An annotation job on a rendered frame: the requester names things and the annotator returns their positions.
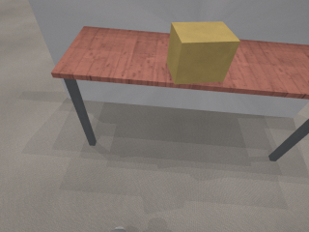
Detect table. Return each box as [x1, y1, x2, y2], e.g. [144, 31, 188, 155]
[51, 26, 309, 161]

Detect carton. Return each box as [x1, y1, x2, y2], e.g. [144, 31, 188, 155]
[166, 21, 240, 85]

